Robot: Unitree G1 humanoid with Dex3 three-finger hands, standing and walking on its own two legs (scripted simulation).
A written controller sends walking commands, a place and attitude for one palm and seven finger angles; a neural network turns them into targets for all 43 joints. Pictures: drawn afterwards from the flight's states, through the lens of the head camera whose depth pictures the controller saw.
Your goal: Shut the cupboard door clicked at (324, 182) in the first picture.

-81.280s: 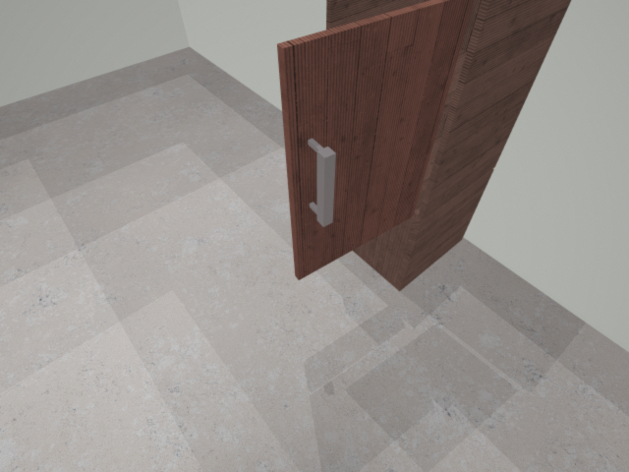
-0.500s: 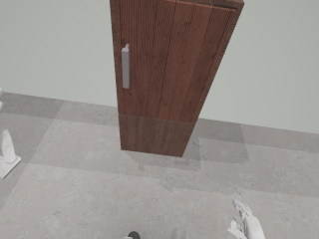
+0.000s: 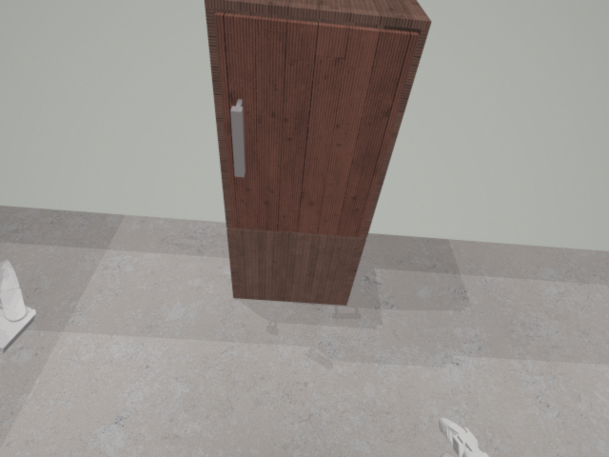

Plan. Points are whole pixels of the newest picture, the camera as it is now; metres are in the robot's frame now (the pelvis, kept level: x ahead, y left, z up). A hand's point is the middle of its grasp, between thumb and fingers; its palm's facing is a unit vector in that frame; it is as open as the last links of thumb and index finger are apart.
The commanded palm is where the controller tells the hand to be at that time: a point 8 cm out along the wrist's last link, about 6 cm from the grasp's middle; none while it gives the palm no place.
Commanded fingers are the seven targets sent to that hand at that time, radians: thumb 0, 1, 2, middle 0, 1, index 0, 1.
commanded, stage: stop stepping back and stand still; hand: left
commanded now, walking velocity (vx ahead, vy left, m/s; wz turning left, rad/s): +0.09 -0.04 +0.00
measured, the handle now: (239, 139) +0.81 +0.16 -0.01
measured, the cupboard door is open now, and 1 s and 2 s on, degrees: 0 0 0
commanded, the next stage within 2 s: let the arm hang, fingers relaxed in 0.52 s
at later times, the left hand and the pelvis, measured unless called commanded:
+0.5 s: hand (56, 296) +0.23 +0.25 +0.16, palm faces +0.42 -0.80 -0.43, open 7.4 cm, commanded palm +0.17 +0.29 +0.18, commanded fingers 0.00 0.90 0.90 -0.20 -0.30 -0.20 -0.30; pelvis +0.03 -0.01 +0.00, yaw +0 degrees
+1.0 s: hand out of the picture +0.02 +0.17 -0.19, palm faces +0.07 -0.98 -0.16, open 7.0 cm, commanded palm none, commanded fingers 0.00 0.90 0.90 -0.20 -0.30 -0.20 -0.30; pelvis +0.00 -0.01 -0.01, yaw +3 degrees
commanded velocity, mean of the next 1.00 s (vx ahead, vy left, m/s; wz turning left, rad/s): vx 0.00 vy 0.00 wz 0.00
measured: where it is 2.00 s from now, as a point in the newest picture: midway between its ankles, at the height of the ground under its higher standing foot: outside the picture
